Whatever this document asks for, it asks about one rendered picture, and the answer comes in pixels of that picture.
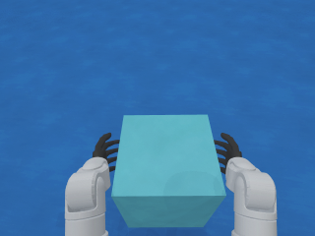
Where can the robot right hand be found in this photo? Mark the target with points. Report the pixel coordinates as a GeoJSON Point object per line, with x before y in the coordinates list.
{"type": "Point", "coordinates": [232, 150]}

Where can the right robot forearm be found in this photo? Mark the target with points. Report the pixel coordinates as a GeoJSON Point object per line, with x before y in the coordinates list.
{"type": "Point", "coordinates": [254, 200]}

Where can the left robot forearm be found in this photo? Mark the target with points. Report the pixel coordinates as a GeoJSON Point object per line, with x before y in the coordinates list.
{"type": "Point", "coordinates": [85, 204]}

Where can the robot left hand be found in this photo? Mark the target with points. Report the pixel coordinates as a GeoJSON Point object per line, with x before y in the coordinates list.
{"type": "Point", "coordinates": [102, 145]}

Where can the carton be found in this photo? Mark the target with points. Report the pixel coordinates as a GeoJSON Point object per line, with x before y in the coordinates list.
{"type": "Point", "coordinates": [167, 172]}

